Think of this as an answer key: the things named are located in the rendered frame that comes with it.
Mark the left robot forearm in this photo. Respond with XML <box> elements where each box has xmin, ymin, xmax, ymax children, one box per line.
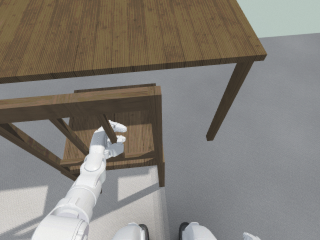
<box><xmin>30</xmin><ymin>152</ymin><xmax>106</xmax><ymax>240</ymax></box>

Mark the left robot upper arm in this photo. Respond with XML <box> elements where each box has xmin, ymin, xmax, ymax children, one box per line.
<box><xmin>33</xmin><ymin>215</ymin><xmax>89</xmax><ymax>240</ymax></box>

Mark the table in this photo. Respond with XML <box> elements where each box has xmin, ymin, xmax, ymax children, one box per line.
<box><xmin>0</xmin><ymin>0</ymin><xmax>267</xmax><ymax>141</ymax></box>

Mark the right robot foot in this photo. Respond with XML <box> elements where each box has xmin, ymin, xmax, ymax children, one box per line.
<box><xmin>179</xmin><ymin>222</ymin><xmax>189</xmax><ymax>240</ymax></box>

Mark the right robot thigh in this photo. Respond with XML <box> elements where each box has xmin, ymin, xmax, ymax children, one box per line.
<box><xmin>182</xmin><ymin>225</ymin><xmax>217</xmax><ymax>240</ymax></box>

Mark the left robot hand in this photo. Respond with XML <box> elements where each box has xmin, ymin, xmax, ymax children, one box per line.
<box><xmin>89</xmin><ymin>120</ymin><xmax>127</xmax><ymax>159</ymax></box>

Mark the chair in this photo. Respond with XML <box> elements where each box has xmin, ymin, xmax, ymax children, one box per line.
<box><xmin>0</xmin><ymin>83</ymin><xmax>165</xmax><ymax>194</ymax></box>

